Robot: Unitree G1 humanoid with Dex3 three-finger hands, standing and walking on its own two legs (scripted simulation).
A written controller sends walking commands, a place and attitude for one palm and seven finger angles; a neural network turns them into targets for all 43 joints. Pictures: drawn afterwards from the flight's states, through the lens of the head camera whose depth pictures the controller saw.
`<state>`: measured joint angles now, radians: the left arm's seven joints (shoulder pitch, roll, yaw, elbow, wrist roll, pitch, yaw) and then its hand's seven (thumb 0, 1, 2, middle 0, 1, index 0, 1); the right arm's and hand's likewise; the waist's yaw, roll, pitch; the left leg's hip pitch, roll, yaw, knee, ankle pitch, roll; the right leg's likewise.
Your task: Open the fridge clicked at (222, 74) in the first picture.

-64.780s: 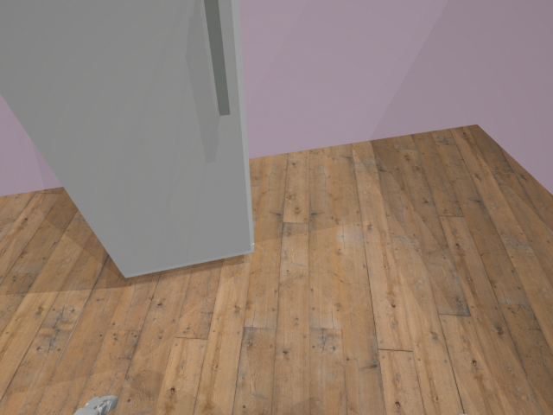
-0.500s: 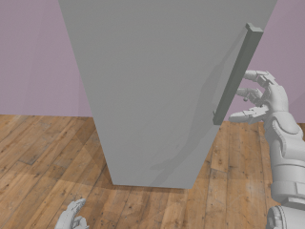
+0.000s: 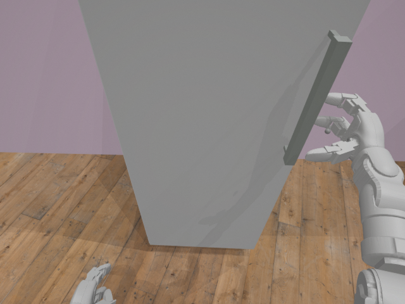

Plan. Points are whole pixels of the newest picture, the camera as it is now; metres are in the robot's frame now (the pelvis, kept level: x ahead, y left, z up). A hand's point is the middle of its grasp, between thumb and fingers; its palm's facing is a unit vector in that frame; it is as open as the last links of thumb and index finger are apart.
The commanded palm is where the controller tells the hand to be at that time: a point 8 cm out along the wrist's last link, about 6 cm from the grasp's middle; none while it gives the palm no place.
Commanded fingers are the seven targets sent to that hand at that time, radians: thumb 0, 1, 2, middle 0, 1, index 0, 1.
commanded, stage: move the hooked fingers beside the handle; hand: right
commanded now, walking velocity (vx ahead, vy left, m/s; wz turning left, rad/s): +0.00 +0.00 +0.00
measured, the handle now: (307, 108) +0.49 -0.19 +0.16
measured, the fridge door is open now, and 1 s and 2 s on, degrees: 2 2 2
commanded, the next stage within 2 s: none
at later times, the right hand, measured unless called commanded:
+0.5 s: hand (335, 131) +0.40 -0.22 +0.18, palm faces +0.06 +1.00 -0.01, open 14.0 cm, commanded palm +0.38 -0.28 +0.18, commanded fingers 0.00 0.50 -0.30 0.30 1.20 0.30 1.20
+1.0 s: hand (341, 126) +0.42 -0.24 +0.18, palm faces +0.04 +1.00 +0.01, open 14.0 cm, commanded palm +0.39 -0.30 +0.18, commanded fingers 0.00 0.50 -0.30 0.30 1.20 0.30 1.20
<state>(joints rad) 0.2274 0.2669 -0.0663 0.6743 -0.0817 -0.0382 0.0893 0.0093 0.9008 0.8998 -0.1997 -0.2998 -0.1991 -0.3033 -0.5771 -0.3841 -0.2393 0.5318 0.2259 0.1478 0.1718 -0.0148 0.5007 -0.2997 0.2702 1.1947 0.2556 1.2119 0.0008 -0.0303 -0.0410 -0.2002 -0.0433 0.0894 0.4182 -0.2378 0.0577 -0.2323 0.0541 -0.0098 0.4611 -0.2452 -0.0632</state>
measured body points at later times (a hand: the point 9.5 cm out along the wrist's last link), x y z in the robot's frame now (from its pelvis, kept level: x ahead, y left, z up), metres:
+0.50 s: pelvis +0.01 +0.02 +0.00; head +0.00 +0.02 +0.45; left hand +0.14 +0.27 -0.10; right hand +0.39 -0.27 +0.18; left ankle -0.01 +0.08 -0.74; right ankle +0.00 -0.08 -0.74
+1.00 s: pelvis +0.01 +0.01 +0.00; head +0.02 +0.01 +0.45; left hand +0.12 +0.28 -0.10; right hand +0.41 -0.29 +0.18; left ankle -0.01 +0.08 -0.74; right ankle +0.00 -0.08 -0.74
